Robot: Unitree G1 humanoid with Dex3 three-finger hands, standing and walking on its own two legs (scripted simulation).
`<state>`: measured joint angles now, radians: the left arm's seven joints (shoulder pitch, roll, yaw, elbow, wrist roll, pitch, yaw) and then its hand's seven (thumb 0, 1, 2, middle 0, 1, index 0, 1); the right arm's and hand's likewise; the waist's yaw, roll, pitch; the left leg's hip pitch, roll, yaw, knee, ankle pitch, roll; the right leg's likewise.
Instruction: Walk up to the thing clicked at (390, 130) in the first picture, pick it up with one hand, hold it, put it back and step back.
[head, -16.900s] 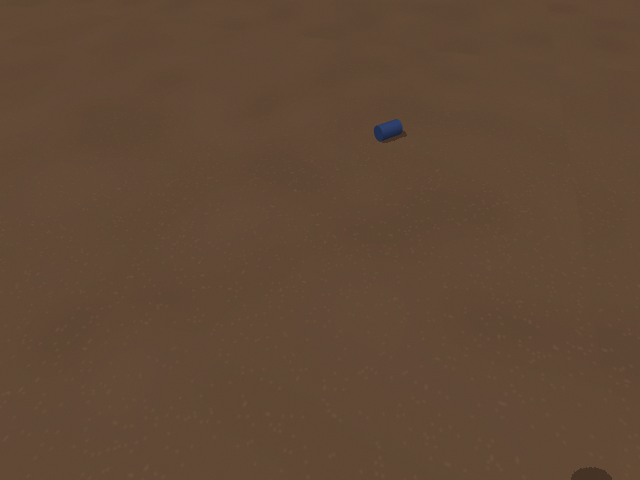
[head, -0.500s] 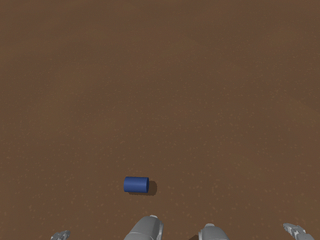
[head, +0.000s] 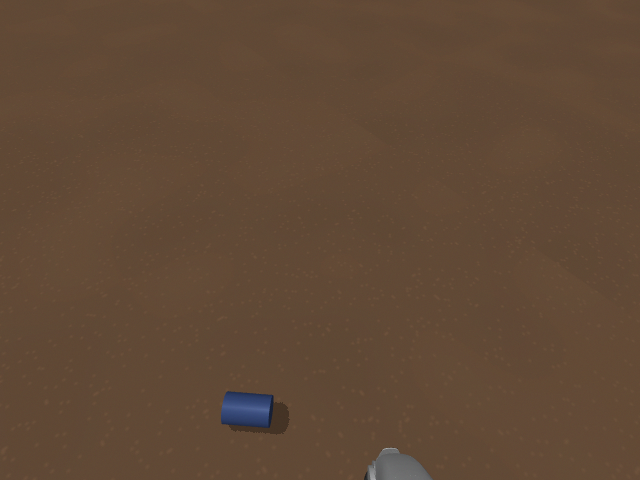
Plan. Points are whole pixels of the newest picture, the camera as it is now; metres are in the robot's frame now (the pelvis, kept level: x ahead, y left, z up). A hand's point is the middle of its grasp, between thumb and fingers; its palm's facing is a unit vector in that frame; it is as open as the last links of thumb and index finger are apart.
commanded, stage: walk up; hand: left
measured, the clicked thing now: (248, 409) +0.42 +0.21 -0.72
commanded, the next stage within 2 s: stand in 1.56 s
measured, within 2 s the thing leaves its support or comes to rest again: neither
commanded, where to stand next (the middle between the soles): +0.09 -0.01 m, yaw -3 degrees
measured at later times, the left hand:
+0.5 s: hand out of the picture +0.11 +0.30 -0.15, palm faces -0.07 -0.93 -0.36, open 7.4 cm
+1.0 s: hand (166, 432) +0.22 +0.24 -0.15, palm faces -0.09 -0.94 -0.33, open 7.4 cm
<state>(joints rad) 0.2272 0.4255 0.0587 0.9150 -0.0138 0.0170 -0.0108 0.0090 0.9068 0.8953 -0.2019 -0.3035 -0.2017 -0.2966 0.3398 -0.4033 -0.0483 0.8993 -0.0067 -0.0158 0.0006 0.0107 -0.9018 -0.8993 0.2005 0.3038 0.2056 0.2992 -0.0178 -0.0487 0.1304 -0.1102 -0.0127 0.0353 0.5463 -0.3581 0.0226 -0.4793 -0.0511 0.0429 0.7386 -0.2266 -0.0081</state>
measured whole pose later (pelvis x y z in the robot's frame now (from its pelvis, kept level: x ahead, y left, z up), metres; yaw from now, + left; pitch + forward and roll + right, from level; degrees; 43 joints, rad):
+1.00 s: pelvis +0.09 +0.00 -0.01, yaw -3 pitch -3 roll +1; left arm 0.10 0.36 0.00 0.95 -0.01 0.01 -0.01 0.01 0.90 0.89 -0.21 -0.30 -0.21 -0.30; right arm 0.19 -0.37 -0.02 0.99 0.00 -0.05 0.00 0.01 -0.91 -0.90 0.20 0.30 0.20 0.30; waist -0.01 -0.03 0.10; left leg -0.28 0.00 0.03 0.63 -0.29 0.01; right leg -0.32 -0.05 0.02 0.67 -0.32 0.01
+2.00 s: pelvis +0.12 -0.01 +0.02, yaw -1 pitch -1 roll +0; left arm 0.09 0.35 0.01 1.16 0.01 -0.01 -0.01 0.01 0.91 0.89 -0.20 -0.30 -0.20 -0.30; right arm 0.10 -0.35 0.00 1.16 -0.01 -0.01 0.02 0.01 -0.90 -0.90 0.20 0.30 0.20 0.30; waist -0.01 0.01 0.05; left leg -0.13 0.01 -0.01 0.33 -0.18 -0.02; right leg -0.14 -0.03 -0.02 0.34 -0.17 0.02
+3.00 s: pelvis +0.03 +0.02 -0.02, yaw +0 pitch -2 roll +0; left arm 0.00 0.41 0.06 0.89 0.02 0.07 0.03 0.01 0.90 0.89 -0.20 -0.30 -0.20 -0.30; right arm 0.15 -0.40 -0.07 0.96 -0.02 0.04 0.02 0.01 -0.91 -0.90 0.20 0.30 0.20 0.30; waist -0.02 -0.05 0.20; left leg -0.33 -0.04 -0.02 0.77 -0.40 0.03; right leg -0.50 -0.02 0.11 0.90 -0.45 -0.01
